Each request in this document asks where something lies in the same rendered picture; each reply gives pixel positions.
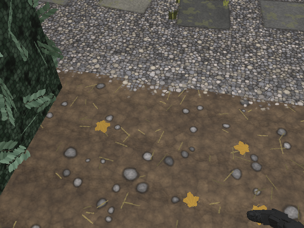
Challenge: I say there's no robot right hand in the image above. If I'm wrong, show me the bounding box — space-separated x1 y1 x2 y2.
247 208 304 228

